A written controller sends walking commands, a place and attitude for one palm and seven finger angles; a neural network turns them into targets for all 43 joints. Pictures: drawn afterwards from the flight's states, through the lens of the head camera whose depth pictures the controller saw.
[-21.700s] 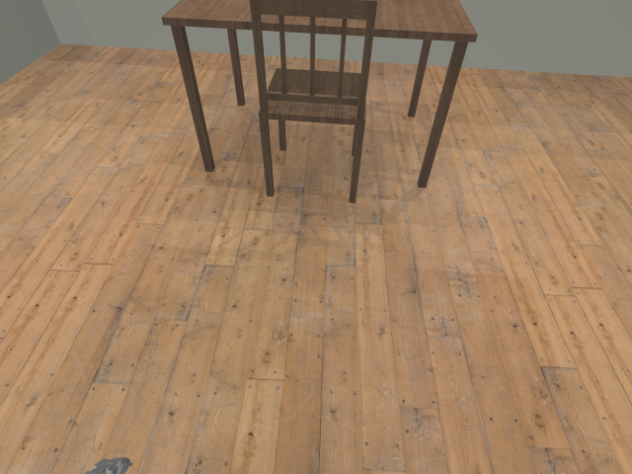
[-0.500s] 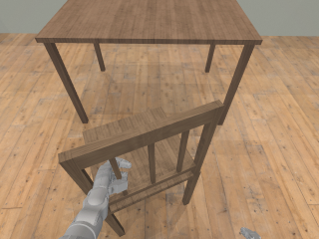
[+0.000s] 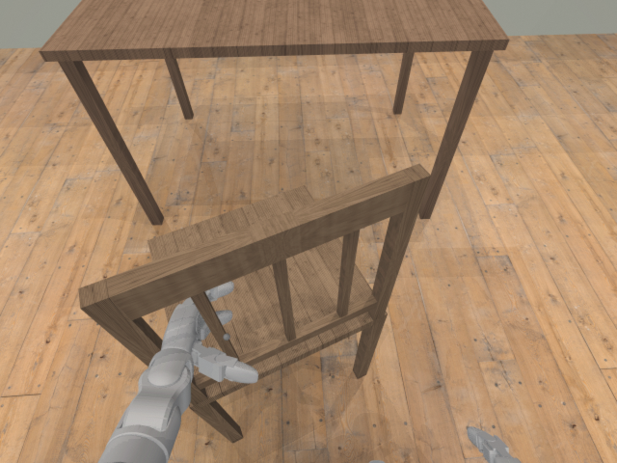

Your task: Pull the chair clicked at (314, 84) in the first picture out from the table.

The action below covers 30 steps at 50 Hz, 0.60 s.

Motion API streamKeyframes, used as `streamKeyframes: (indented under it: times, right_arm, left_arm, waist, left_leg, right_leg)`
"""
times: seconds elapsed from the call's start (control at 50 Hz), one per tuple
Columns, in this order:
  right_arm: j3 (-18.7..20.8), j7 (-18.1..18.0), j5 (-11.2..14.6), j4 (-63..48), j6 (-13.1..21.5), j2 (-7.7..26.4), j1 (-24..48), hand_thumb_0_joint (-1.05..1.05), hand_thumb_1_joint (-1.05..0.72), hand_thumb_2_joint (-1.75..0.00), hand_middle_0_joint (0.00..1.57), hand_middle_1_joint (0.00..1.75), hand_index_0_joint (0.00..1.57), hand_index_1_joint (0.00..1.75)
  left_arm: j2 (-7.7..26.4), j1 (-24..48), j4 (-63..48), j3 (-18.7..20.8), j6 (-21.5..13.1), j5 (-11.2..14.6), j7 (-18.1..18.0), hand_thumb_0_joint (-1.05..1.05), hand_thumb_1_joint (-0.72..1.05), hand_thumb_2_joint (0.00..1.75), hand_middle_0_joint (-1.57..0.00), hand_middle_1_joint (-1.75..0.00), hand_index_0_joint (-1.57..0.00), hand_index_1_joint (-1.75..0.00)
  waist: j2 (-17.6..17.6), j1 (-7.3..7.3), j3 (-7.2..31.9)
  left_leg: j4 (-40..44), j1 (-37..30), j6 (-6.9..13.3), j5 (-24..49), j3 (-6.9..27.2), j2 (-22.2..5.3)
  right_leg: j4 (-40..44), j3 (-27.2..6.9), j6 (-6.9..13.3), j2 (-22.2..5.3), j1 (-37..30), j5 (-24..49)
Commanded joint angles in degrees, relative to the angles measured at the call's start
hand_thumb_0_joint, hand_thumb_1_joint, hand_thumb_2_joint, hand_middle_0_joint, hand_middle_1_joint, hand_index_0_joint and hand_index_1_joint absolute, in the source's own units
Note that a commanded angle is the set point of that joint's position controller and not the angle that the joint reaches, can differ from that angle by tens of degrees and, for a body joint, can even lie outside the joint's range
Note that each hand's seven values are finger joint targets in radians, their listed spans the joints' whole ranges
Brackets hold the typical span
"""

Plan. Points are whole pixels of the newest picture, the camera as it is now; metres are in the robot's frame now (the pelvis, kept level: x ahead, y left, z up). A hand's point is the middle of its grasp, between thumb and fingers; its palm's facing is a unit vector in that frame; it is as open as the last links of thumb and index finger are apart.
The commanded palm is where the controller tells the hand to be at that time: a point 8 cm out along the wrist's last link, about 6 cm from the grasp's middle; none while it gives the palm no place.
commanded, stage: open the thumb and straighten the fingers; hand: left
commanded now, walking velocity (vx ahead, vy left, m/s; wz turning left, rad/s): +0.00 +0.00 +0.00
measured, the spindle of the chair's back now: (285, 303) +0.36 +0.04 -0.07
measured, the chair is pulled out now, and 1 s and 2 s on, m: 0.57 0.57 0.57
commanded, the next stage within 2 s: draw the fingers out of the gap in 0.18 s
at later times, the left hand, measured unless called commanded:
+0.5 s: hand (226, 359) +0.27 +0.12 -0.06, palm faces -0.05 -0.99 -0.11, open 17.5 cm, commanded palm +0.25 +0.18 -0.04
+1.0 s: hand (211, 422) +0.19 +0.13 -0.05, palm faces -0.03 -0.99 -0.12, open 17.5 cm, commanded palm +0.17 +0.18 -0.04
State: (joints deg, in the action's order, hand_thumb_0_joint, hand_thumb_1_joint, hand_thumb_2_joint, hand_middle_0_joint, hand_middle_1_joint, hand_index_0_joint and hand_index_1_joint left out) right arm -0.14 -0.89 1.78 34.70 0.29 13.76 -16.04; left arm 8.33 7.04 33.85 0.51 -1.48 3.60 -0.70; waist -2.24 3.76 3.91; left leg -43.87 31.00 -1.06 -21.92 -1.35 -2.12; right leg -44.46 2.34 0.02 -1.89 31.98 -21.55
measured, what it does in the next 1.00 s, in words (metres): stands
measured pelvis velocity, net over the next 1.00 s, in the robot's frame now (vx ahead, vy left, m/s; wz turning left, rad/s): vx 0.01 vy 0.00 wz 0.04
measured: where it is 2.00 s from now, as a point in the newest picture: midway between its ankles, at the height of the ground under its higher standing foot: outside the picture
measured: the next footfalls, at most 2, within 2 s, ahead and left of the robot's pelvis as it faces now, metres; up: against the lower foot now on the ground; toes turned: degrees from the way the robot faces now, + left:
none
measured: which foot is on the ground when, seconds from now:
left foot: down 0.00-1.00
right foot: down 0.00-1.00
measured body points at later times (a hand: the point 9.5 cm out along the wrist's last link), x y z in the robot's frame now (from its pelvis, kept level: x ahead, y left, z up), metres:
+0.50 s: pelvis +0.01 -0.01 -0.01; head +0.05 -0.02 +0.44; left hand +0.27 +0.17 -0.05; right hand +0.13 -0.27 -0.11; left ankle +0.00 +0.13 -0.71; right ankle +0.00 -0.12 -0.71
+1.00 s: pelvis +0.01 +0.00 -0.02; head +0.04 -0.01 +0.43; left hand +0.19 +0.18 -0.04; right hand +0.18 -0.24 -0.10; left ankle +0.00 +0.13 -0.71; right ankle +0.00 -0.12 -0.71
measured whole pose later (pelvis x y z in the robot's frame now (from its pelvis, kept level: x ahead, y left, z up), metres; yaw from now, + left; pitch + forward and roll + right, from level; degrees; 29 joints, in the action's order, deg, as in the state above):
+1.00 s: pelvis +0.01 +0.00 -0.02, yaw +2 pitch +11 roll +0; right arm -0.7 -2.9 1.9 26.5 2.7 13.6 -14.3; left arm 10.0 -24.7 0.6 -5.1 5.1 3.5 -0.2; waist -2.4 2.6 7.2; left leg -53.4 37.2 -1.5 -26.9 1.5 -1.8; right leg -52.9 4.8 0.4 -2.4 36.6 -26.9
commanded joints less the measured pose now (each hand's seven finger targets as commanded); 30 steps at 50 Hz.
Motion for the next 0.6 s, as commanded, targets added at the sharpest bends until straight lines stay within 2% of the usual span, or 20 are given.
streamKeyframes:
  times: [0.0,0.02,0.04,0.06,0.08,0.1,0.14,0.18,0.2,0.24,0.26,0.28,0.32,0.34,0.36,0.38,0.44,0.48,0.56,0.58]
  right_arm:
    - [3.2,-1.0,0.2,-7.7,2.7,8.9,0.5,0.0,-0.9,-0.9,0.2,0.3,0.2,0.3]
    - [3.3,-1.1,0.1,-7.9,2.7,8.9,0.4,0.0,-0.9,-0.9,0.2,0.3,0.2,0.3]
    - [3.2,-1.1,0.2,-8.3,2.7,8.7,0.8,0.0,-0.9,-0.9,0.2,0.3,0.2,0.3]
    - [3.1,-1.1,0.2,-8.4,2.9,8.5,0.7,0.0,-0.9,-0.9,0.2,0.3,0.2,0.3]
    - [3.3,-1.2,0.1,-8.4,3.0,8.6,0.5,0.0,-0.9,-0.9,0.2,0.3,0.2,0.3]
    - [3.3,-1.2,0.1,-8.5,3.0,8.5,0.5,0.0,-0.9,-0.9,0.2,0.3,0.2,0.3]
    - [3.1,-1.2,0.2,-8.8,3.1,8.3,0.7,0.0,-0.9,-0.9,0.2,0.3,0.2,0.3]
    - [3.2,-1.3,0.2,-8.8,3.0,8.7,0.6,0.0,-0.9,-0.9,0.2,0.3,0.2,0.3]
    - [3.1,-1.3,0.3,-8.7,3.0,8.5,0.6,0.0,-0.9,-0.9,0.2,0.3,0.2,0.3]
    - [3.3,-1.4,0.2,-9.1,3.2,8.6,0.6,0.0,-0.9,-0.9,0.2,0.3,0.2,0.3]
    - [3.1,-1.5,0.1,-8.6,2.9,8.9,0.5,0.0,-0.9,-0.9,0.2,0.3,0.2,0.3]
    - [3.1,-1.3,0.1,-9.0,2.8,9.0,0.6,0.0,-0.9,-0.9,0.2,0.3,0.2,0.3]
    - [3.3,-1.0,0.2,-10.2,2.9,8.6,1.2,0.0,-0.9,-0.9,0.2,0.3,0.2,0.3]
    - [3.2,-0.9,0.3,-10.8,2.8,8.6,1.7,0.0,-0.9,-0.9,0.2,0.3,0.2,0.3]
    - [3.1,-0.9,0.3,-11.3,2.8,8.4,2.0,0.0,-0.9,-0.9,0.2,0.3,0.2,0.3]
    - [3.2,-0.9,0.3,-11.6,2.8,8.6,2.1,0.0,-0.9,-0.9,0.2,0.3,0.2,0.3]
    - [3.1,-0.9,0.5,-12.8,2.8,8.3,2.9,0.0,-0.9,-0.9,0.2,0.3,0.2,0.3]
    - [3.2,-1.1,0.4,-13.1,3.1,8.3,3.0,0.0,-0.9,-0.9,0.2,0.3,0.2,0.3]
    - [2.9,-1.8,0.4,-13.6,3.9,8.2,3.5,0.0,-0.9,-0.9,0.2,0.3,0.2,0.3]
    - [2.9,-2.0,0.4,-13.5,4.3,8.2,3.5,0.0,-0.9,-0.9,0.2,0.3,0.2,0.3]
  left_arm:
    - [7.7,13.4,-10.5,3.0,-2.3,0.1,0.2,0.0,-0.55,0.2,-0.02,-0.07,-0.02,-0.07]
    - [9.1,11.7,-10.7,4.4,-2.1,0.0,0.2,0.0,-0.55,0.2,0.0,0.0,0.0,0.0]
    - [8.2,11.7,-11.7,3.4,-2.0,0.0,0.3,0.0,-0.55,0.2,0.0,0.0,0.0,0.0]
    - [8.0,13.0,-13.0,3.1,-2.0,0.2,0.3,0.0,-0.55,0.2,0.0,0.0,0.0,0.0]
    - [8.9,12.0,-13.2,3.9,-2.0,0.1,0.3,0.0,-0.55,0.2,0.0,0.0,0.0,0.0]
    - [8.5,11.5,-14.6,3.2,-2.0,0.0,0.2,0.0,-0.55,0.2,0.0,0.0,0.0,0.0]
    - [6.7,10.8,-14.5,1.7,-1.3,0.0,0.2,0.0,-0.55,0.2,0.0,0.0,0.0,0.0]
    - [7.8,10.2,-14.3,2.4,-0.7,-0.2,-0.1,0.0,-0.55,0.2,0.0,0.0,0.0,0.0]
    - [6.8,11.5,-15.1,1.4,-0.5,0.0,-0.2,0.0,-0.55,0.2,0.0,0.0,0.0,0.0]
    - [7.3,9.2,-16.6,2.1,-0.4,0.2,-0.3,0.0,-0.55,0.2,0.0,0.0,0.0,0.0]
    - [8.2,7.8,-12.0,3.5,0.1,0.0,-0.3,0.0,-0.55,0.2,0.0,0.0,0.0,0.0]
    - [7.8,6.3,-12.5,3.1,0.2,0.0,0.0,0.0,-0.55,0.2,0.0,0.0,0.0,0.0]
    - [7.1,0.3,-15.1,2.7,0.3,0.4,0.5,0.0,-0.55,0.2,0.0,0.0,0.0,0.0]
    - [8.1,-1.3,-16.6,3.4,0.3,0.5,0.6,0.0,-0.55,0.2,0.0,0.0,0.0,0.0]
    - [7.4,-2.1,-18.1,2.5,0.6,0.6,0.7,0.0,-0.55,0.2,0.0,0.0,0.0,0.0]
    - [8.3,-4.2,-18.9,3.1,0.7,0.6,0.8,0.0,-0.55,0.2,0.0,0.0,0.0,0.0]
    - [7.6,-7.5,-24.2,1.4,0.8,0.3,0.7,0.0,-0.55,0.2,0.0,0.0,0.0,0.0]
    - [8.6,-9.7,-26.7,2.0,0.8,0.0,0.0,0.0,-0.55,0.2,0.0,0.0,0.0,0.0]
    - [7.9,-9.4,-31.9,0.4,0.5,0.4,-0.4,0.0,-0.55,0.2,0.0,0.0,0.0,0.0]
    - [8.0,-9.8,-32.5,0.2,0.3,0.4,-0.4,0.0,-0.55,0.2,0.0,0.0,0.0,0.0]
  waist:
    - [5.1,0.72,13.3]
    - [5.4,0.17,14.5]
    - [4.1,0.23,14.1]
    - [4.2,0.61,15.2]
    - [3.5,0.19,15.5]
    - [2.3,0.24,16.7]
    - [3.0,0.5,15.6]
    - [3.5,0.49,15.2]
    - [4.1,1.07,14.8]
    - [4.0,0.44,16.3]
    - [4.7,0.48,13.6]
    - [4.0,-0.01,13.6]
    - [4.1,-1.05,15.5]
    - [3.4,-1.42,15.7]
    - [3.7,-1.25,15.7]
    - [3.8,-1.59,15.6]
    - [2.8,-1.23,14.6]
    - [1.7,-1.45,14.2]
    - [3.7,0.19,12.6]
    - [3.1,0.25,12.6]
  left_leg:
    - [3.6,-3.5,2.6,11.2,0.2,1.6]
    - [3.3,-3.4,2.6,11.3,0.1,1.5]
    - [3.2,-3.5,2.6,11.5,0.0,1.6]
    - [2.9,-3.8,2.6,11.8,0.0,1.6]
    - [2.9,-4.1,2.6,12.5,0.2,1.4]
    - [2.7,-4.7,2.5,13.1,0.2,1.5]
    - [2.5,-4.3,2.5,13.3,0.2,1.4]
    - [2.2,-3.9,2.6,13.0,0.4,1.4]
    - [2.2,-3.9,2.7,12.5,0.4,1.5]
    - [2.1,-4.1,2.6,13.4,0.3,1.5]
    - [1.4,-1.9,2.4,12.7,0.3,1.6]
    - [1.4,-1.7,2.4,12.7,0.4,1.7]
    - [1.2,-2.0,2.4,13.4,-0.2,1.8]
    - [1.2,-1.6,2.3,13.4,-0.3,1.8]
    - [1.2,-1.5,2.3,13.2,-0.4,1.8]
    - [1.1,-1.0,2.3,13.6,-0.3,1.8]
    - [0.9,-1.4,2.3,13.7,-0.4,1.6]
    - [0.6,-1.5,2.3,13.8,-0.1,1.6]
    - [-0.1,-0.9,2.6,10.9,0.6,1.7]
    - [-0.4,-1.2,2.6,10.9,0.8,1.7]
  right_leg:
    - [5.1,0.2,-0.1,0.9,-6.7,15.4]
    - [4.8,0.1,0.0,0.8,-7.3,15.3]
    - [4.8,0.0,0.0,0.8,-6.9,15.5]
    - [4.7,-0.1,-0.1,0.7,-7.4,16.0]
    - [4.5,0.0,0.1,0.8,-7.5,16.3]
    - [4.1,0.0,0.1,0.7,-7.7,16.9]
    - [3.9,0.3,0.1,0.7,-6.9,17.1]
    - [3.9,0.3,0.1,0.9,-6.5,16.7]
    - [4.1,0.2,-0.1,0.8,-6.3,16.6]
    - [3.8,0.1,0.0,0.7,-7.4,17.6]
    - [3.2,0.3,0.1,0.7,-5.6,17.2]
    - [3.2,0.4,0.2,0.7,-5.7,17.1]
    - [3.0,0.1,0.2,0.4,-7.7,18.5]
    - [2.9,-0.1,0.3,0.2,-8.2,18.5]
    - [2.9,-0.1,0.2,0.2,-8.4,18.6]
    - [2.8,0.0,0.3,0.2,-9.0,19.0]
    - [2.4,0.1,0.3,0.2,-7.4,18.6]
    - [2.1,0.3,0.5,0.3,-6.9,18.0]
    - [2.3,0.3,0.1,0.4,-4.7,14.5]
    - [2.2,0.5,0.2,0.6,-4.1,14.0]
